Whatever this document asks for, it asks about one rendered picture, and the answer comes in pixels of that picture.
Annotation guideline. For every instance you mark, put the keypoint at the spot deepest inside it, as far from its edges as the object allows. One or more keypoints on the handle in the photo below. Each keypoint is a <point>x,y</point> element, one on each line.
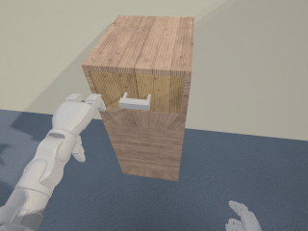
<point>133,103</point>

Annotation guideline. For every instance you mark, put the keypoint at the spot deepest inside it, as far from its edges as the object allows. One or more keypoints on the cabinet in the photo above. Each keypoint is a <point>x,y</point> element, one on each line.
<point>146,143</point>

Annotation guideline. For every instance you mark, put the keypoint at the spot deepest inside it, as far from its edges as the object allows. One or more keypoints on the robot right hand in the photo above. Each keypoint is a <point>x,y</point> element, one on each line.
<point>248,220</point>

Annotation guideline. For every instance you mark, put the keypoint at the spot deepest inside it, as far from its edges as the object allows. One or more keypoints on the drawer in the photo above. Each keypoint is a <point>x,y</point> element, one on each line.
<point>166,91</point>

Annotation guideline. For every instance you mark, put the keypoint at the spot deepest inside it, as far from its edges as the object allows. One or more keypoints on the robot left hand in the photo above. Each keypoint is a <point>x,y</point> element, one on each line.
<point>74,115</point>

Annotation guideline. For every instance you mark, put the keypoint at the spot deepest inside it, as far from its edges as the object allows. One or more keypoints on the left robot forearm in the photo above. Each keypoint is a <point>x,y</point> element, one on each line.
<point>24,208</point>

